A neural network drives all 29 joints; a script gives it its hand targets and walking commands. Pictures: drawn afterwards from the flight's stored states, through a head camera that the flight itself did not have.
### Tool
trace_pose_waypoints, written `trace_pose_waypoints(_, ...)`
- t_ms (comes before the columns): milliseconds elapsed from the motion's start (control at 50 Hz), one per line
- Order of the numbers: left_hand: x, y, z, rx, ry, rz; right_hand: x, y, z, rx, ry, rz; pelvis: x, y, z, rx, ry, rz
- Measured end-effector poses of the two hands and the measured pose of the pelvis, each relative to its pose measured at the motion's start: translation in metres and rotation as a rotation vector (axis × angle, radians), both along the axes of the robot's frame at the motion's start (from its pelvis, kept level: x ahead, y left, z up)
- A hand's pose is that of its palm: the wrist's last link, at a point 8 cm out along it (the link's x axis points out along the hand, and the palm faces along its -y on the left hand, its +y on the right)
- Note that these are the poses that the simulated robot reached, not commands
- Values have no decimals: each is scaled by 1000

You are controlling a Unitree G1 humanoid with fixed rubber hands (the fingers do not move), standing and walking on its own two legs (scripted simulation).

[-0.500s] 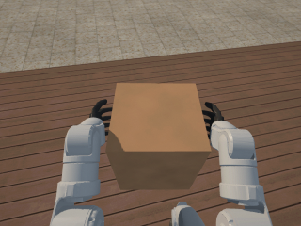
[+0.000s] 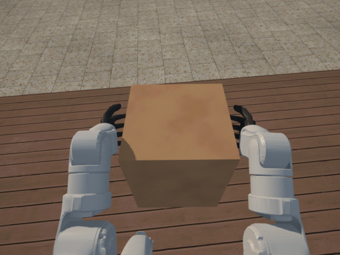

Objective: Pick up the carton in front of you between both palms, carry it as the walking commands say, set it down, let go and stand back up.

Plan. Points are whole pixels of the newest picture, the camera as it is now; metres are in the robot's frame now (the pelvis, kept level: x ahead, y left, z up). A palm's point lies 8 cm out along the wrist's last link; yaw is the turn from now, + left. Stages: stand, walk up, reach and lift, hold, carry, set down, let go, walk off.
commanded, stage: carry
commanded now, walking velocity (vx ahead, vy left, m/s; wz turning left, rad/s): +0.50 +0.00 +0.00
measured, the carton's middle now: (177, 150) +0.37 +0.02 +0.03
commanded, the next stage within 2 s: none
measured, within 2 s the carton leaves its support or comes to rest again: neither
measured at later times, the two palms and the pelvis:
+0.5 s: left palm (131, 71) +0.66 +0.18 +0.04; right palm (223, 77) +0.64 -0.12 +0.05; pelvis +0.30 +0.05 -0.04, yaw -2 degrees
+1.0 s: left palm (145, 34) +0.95 +0.18 +0.02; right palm (215, 33) +0.96 -0.12 +0.02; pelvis +0.60 +0.01 -0.08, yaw +0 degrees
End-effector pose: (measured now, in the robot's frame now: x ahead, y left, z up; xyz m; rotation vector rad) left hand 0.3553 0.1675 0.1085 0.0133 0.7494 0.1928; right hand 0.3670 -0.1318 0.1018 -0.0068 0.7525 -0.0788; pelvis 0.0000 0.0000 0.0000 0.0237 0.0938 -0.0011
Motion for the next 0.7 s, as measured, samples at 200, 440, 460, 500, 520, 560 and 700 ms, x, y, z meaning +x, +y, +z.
trace_pose_waypoints(200,135,22,-9,-8,-53,-15,130,22,-6,1,-53,-24,140,25,-27,-34,-5,-23)
trace_pose_waypoints(440,275,18,-69,-18,70,-136,237,18,-60,-56,70,-99,268,52,-42,-47,-13,-25)
trace_pose_waypoints(460,286,16,-68,-22,62,-138,247,17,-59,-55,62,-105,278,53,-41,-49,-10,-24)
trace_pose_waypoints(500,310,15,-65,-30,41,-136,270,15,-55,-51,41,-116,299,54,-39,-52,-5,-22)
trace_pose_waypoints(520,321,14,-63,-35,29,-134,281,14,-52,-49,29,-120,310,53,-38,-53,-3,-20)
trace_pose_waypoints(560,345,12,-58,-42,2,-128,306,13,-46,-46,2,-124,333,52,-37,-54,0,-16)
trace_pose_waypoints(700,440,1,-38,-47,-91,-107,406,1,-25,-39,-91,-113,428,38,-49,-36,4,-1)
